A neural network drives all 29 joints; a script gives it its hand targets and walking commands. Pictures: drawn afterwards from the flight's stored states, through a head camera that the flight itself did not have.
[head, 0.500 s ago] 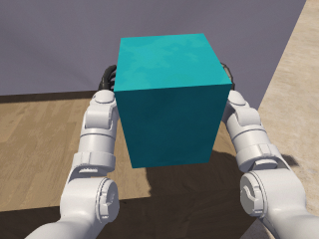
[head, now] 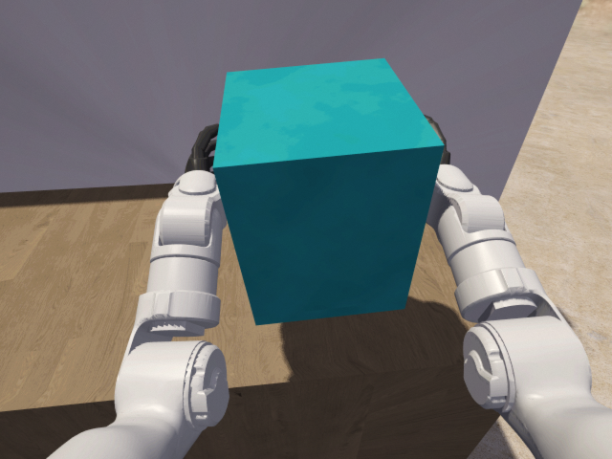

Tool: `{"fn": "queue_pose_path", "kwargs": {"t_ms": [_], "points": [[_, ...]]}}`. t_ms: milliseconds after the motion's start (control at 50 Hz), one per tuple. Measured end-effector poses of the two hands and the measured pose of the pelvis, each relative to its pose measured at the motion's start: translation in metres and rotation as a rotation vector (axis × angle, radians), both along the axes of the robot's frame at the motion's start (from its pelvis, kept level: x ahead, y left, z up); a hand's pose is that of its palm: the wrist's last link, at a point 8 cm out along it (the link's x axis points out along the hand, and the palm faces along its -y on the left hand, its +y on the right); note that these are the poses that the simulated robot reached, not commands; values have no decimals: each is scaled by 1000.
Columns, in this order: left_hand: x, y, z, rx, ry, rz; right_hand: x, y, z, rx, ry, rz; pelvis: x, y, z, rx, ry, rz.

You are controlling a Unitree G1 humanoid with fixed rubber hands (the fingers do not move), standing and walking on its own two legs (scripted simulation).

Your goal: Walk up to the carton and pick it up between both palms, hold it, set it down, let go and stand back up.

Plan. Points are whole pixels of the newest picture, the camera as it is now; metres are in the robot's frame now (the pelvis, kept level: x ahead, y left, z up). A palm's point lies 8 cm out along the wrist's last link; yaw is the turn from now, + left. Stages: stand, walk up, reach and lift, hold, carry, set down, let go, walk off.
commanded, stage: hold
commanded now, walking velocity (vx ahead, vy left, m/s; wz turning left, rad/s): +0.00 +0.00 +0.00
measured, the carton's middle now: (318, 194) +0.40 -0.01 +0.21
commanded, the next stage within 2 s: none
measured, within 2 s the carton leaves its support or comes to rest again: neither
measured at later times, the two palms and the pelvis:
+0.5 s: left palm (196, 176) +0.40 +0.14 +0.24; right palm (431, 164) +0.40 -0.15 +0.25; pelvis +0.00 +0.00 +0.00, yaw +0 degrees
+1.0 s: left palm (194, 174) +0.40 +0.14 +0.24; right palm (430, 163) +0.40 -0.15 +0.25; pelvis +0.00 +0.00 +0.00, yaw +0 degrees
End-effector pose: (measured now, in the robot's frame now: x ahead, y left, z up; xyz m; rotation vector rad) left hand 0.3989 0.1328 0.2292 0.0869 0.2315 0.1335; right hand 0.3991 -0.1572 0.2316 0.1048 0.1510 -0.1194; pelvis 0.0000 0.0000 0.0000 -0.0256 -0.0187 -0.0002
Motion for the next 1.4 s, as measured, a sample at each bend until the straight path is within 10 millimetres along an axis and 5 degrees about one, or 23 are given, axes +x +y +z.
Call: {"fn": "queue_pose_path", "kwargs": {"t_ms": [1400], "points": [[-4,6,16,-12,-6,2,-3,6,18,7,16,3,0,0,0,0,-1,0]]}}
